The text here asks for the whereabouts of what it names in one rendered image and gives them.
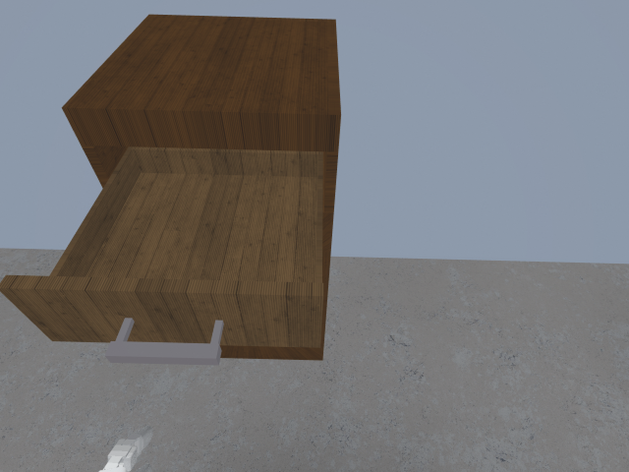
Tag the left robot hand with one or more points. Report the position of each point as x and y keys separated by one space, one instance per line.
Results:
x=123 y=456

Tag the cabinet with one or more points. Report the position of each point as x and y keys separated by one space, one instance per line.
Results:
x=219 y=82

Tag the handle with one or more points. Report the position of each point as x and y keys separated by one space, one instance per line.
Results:
x=123 y=351

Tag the drawer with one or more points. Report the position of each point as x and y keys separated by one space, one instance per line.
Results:
x=179 y=238

